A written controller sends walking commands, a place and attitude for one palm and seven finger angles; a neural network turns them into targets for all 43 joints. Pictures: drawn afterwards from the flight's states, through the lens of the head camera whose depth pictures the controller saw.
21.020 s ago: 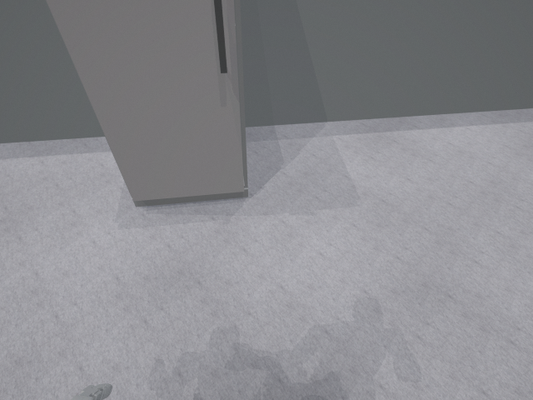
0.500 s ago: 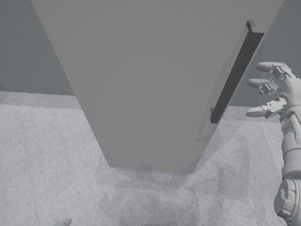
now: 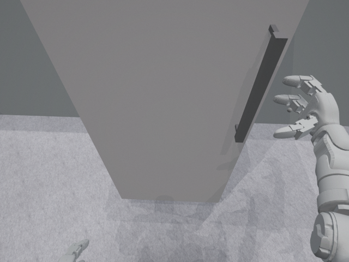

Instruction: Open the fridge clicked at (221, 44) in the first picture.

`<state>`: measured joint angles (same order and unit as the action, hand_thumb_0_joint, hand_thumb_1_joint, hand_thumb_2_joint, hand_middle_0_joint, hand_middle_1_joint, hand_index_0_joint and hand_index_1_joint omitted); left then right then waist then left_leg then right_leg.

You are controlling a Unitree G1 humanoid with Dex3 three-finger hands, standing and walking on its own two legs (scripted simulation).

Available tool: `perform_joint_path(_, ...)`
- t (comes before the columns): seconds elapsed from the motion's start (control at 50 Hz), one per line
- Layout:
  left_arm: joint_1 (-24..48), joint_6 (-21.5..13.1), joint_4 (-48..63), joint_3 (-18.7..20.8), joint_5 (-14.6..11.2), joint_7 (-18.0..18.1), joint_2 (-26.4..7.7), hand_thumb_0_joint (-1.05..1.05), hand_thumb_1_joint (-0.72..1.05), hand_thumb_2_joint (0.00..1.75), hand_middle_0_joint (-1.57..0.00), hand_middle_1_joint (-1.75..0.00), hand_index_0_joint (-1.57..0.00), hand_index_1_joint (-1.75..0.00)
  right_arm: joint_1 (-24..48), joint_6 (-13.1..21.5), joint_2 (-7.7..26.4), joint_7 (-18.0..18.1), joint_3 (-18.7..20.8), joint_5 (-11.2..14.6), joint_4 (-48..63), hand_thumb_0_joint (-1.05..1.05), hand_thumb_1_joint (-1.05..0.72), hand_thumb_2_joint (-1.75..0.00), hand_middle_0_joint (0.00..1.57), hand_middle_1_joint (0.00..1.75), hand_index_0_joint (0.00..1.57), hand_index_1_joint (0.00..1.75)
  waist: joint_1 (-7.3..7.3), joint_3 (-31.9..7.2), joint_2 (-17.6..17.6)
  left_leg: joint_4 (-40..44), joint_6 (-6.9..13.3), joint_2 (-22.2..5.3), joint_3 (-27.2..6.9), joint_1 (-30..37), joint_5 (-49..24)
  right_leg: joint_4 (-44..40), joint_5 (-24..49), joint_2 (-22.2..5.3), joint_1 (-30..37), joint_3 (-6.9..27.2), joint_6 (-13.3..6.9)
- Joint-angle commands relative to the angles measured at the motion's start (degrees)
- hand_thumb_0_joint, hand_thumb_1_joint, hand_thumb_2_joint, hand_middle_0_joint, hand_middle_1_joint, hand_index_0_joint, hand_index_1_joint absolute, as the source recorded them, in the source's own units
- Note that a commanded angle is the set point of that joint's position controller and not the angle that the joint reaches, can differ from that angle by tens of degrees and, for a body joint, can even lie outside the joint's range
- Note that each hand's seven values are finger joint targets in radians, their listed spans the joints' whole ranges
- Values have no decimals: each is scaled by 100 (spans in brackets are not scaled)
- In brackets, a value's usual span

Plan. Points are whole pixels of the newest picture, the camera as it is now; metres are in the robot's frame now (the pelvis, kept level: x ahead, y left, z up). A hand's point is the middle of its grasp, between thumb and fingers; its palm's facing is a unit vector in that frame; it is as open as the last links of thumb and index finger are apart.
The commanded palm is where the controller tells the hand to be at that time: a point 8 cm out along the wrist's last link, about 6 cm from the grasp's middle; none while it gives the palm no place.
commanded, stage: move the hooked fingers beside the handle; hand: right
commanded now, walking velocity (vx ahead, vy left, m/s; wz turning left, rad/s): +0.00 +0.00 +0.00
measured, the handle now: (252, 94) +0.49 -0.13 +0.13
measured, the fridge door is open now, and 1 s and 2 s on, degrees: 0 0 0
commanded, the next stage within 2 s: feel for the door with the fingertips in 0.14 s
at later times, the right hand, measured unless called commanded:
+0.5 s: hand (279, 111) +0.42 -0.17 +0.15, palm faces -0.07 +1.00 +0.02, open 14.0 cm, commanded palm +0.40 -0.22 +0.14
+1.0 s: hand (273, 103) +0.45 -0.17 +0.15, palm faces -0.07 +1.00 +0.01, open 13.7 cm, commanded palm +0.43 -0.22 +0.14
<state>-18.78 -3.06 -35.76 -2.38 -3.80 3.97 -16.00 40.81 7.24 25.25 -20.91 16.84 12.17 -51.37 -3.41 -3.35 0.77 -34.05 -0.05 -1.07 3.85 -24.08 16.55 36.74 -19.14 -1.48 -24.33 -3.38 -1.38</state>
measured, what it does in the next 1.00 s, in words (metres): stands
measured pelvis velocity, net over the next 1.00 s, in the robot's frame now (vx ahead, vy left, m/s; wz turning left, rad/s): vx -0.01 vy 0.02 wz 0.00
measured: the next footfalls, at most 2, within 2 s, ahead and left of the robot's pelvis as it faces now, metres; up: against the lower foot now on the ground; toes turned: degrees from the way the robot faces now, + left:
none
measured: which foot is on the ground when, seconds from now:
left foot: down 0.00-1.00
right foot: down 0.00-1.00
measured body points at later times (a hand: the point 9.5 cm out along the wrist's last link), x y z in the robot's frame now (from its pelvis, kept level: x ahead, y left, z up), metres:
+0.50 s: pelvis +0.00 +0.01 +0.00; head +0.02 +0.01 +0.45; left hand +0.08 +0.27 -0.11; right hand +0.42 -0.23 +0.15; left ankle +0.00 +0.12 -0.73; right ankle -0.01 -0.10 -0.73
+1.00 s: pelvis -0.01 +0.02 +0.00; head +0.03 +0.02 +0.45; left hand +0.05 +0.28 -0.12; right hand +0.44 -0.22 +0.15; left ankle +0.00 +0.12 -0.73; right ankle -0.01 -0.10 -0.73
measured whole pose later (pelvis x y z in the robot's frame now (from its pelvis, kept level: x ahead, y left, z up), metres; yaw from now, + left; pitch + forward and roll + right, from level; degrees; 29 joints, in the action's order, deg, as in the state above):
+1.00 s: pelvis -0.01 +0.02 +0.00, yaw +0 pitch +7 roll +1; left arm -20.8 -3.0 -38.0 -2.4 -3.6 3.6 -16.3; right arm 48.8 10.7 25.3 -18.5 16.4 10.4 -60.8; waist -4.7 -2.3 0.9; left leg -35.5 1.1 -0.3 4.4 -26.5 16.2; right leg 37.5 -18.1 -2.2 -26.6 -2.7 -0.4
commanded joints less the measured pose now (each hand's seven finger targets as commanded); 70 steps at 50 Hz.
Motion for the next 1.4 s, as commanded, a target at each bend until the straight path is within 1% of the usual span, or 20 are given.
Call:
perform_joint_path(0.0,-248,-168,587,299,29,79,-885,0,90,90,-20,-30,-20,-30,2551,435,1641,113,520,74,1246,0,50,-30,30,120,30,120,-31,-1836,202,224,160,174,-172,611,-1845,-426,1917,9,1045,372,-24)
perform_joint_path(0.08,-228,-145,658,294,29,49,-865,0,90,90,-20,-30,-20,-30,2353,446,1662,156,563,13,1348,0,50,-30,30,120,30,120,31,-1861,243,211,165,177,-174,690,-1915,-441,2019,4,1049,367,-18)
perform_joint_path(0.2,-190,-161,676,311,5,60,-840,0,90,90,-20,-30,-20,-30,2463,425,1361,105,331,92,1606,0,50,-30,30,120,30,120,-41,-1863,362,284,163,194,-178,611,-1747,-477,1802,3,1184,346,-29)
perform_joint_path(0.26,-200,-172,646,321,-1,63,-836,0,90,90,-20,-30,-20,-30,2425,408,1175,101,195,164,1629,0,50,-30,30,120,30,120,-66,-1765,121,332,168,192,-164,726,-1737,-494,1739,5,1069,324,-55)
perform_joint_path(0.44,-73,-230,633,325,3,21,-777,0,90,90,-20,-30,-20,-30,2144,303,932,353,143,115,1817,0,50,-30,30,120,30,120,11,-1661,89,389,151,182,-188,761,-1634,-569,1521,46,1023,286,-61)
perform_joint_path(0.56,-38,-211,619,308,9,36,-774,0,90,90,-20,-30,-20,-30,2468,348,934,512,71,46,1748,0,50,-30,30,120,30,120,-48,-1536,-44,448,127,154,-248,815,-1440,-579,1232,56,857,246,-96)
perform_joint_path(0.62,3,-227,580,281,1,47,-748,0,90,90,-20,-30,-20,-30,2737,419,968,563,59,-25,1661,0,50,-30,30,120,30,120,-73,-1530,226,444,132,157,-271,699,-1315,-590,1100,80,885,259,-73)
perform_joint_path(0.68,-58,-212,509,271,13,66,-791,0,90,90,-20,-30,-20,-30,2891,455,1116,580,158,-42,1203,0,50,-30,30,120,30,120,-135,-1446,-146,468,89,150,-319,737,-1230,-567,948,79,661,253,-105)
perform_joint_path(0.7,-68,-215,485,272,7,66,-783,0,90,90,-20,-30,-20,-30,3052,482,1076,564,72,-80,1130,0,50,-30,30,120,30,120,-161,-1449,46,452,100,140,-312,659,-1219,-562,939,87,684,259,-91)
perform_joint_path(0.76,-206,-212,432,293,39,62,-830,0,90,90,-20,-30,-20,-30,3152,573,1346,532,267,-103,820,0,50,-30,30,120,30,120,-146,-1695,-93,390,96,138,-340,808,-1318,-471,1033,85,617,258,-103)
perform_joint_path(0.8,-191,-227,450,275,22,49,-802,0,90,90,-20,-30,-20,-30,3303,622,1099,445,54,-101,748,0,50,-30,30,120,30,120,-199,-1690,164,363,100,137,-340,682,-1384,-468,1035,106,646,241,-84)
perform_joint_path(0.88,-359,-208,374,287,36,48,-886,0,90,90,-20,-30,-20,-30,3448,645,1284,375,160,-105,221,0,50,-30,30,120,30,120,-261,-1593,-155,338,84,145,-346,608,-1248,-420,892,95,377,272,-93)
perform_joint_path(0.94,-481,-197,316,308,44,46,-900,0,90,90,-20,-30,-20,-30,3779,679,1438,346,207,-148,178,0,50,-30,30,120,30,120,-332,-1689,-58,305,67,143,-363,553,-1272,-362,916,100,336,280,-96)
perform_joint_path(1.0,-542,-184,322,331,46,16,-879,0,90,90,-20,-30,-20,-30,3760,700,1245,311,94,-122,246,0,50,-30,30,120,30,120,-336,-1907,144,255,81,167,-331,478,-1395,-308,1086,100,498,279,-92)
perform_joint_path(1.14,-585,-156,378,362,57,-28,-893,0,90,90,-20,-30,-20,-30,3230,675,1258,320,235,-71,319,0,50,-30,30,120,30,120,-171,-1834,51,219,113,199,-256,469,-1301,-349,1080,79,444,294,-73)
perform_joint_path(1.16,-569,-160,424,356,61,-33,-880,0,90,90,-20,-30,-20,-30,3297,690,1057,314,64,-29,475,0,50,-30,30,120,30,120,-215,-1831,66,211,117,195,-243,519,-1361,-338,1155,86,454,270,-86)
perform_joint_path(1.2,-537,-159,446,371,61,-43,-879,0,90,90,-20,-30,-20,-30,3148,684,1289,358,272,-75,639,0,50,-30,30,120,30,120,-131,-1960,221,204,116,208,-262,476,-1325,-344,1137,73,577,278,-73)
perform_joint_path(1.24,-487,-170,492,366,48,-50,-854,0,90,90,-20,-30,-20,-30,3081,669,1030,365,81,-69,788,0,50,-30,30,120,30,120,-159,-1809,141,211,126,230,-215,381,-1288,-386,1139,46,632,300,-66)
perform_joint_path(1.3,-406,-193,578,369,45,-79,-835,0,90,90,-20,-30,-20,-30,2693,646,1020,436,185,-20,1181,0,50,-30,30,120,30,120,-10,-2008,279,160,158,238,-202,506,-1498,-373,1413,37,850,296,-40)
perform_joint_path(1.38,-310,-219,611,367,35,-65,-812,0,90,90,-20,-30,-20,-30,2839,560,891,573,98,-19,1512,0,50,-30,30,120,30,120,-66,-1839,124,211,140,243,-192,483,-1433,-426,1355,18,869,308,-53)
